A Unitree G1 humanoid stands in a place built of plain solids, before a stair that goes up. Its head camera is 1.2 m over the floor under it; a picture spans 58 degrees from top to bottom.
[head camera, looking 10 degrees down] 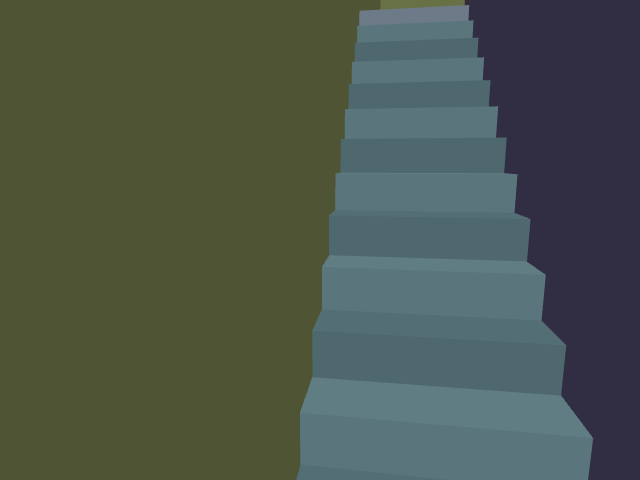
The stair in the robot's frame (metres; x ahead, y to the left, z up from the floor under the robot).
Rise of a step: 0.19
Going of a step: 0.24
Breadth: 0.90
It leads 9 degrees to the right of straight ahead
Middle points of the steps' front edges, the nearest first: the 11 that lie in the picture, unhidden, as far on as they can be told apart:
1.25 -0.38 0.38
1.49 -0.42 0.58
1.74 -0.45 0.77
1.98 -0.49 0.96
2.22 -0.53 1.15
2.46 -0.56 1.34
2.70 -0.60 1.53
2.95 -0.64 1.72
3.19 -0.67 1.91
3.43 -0.71 2.11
3.67 -0.75 2.30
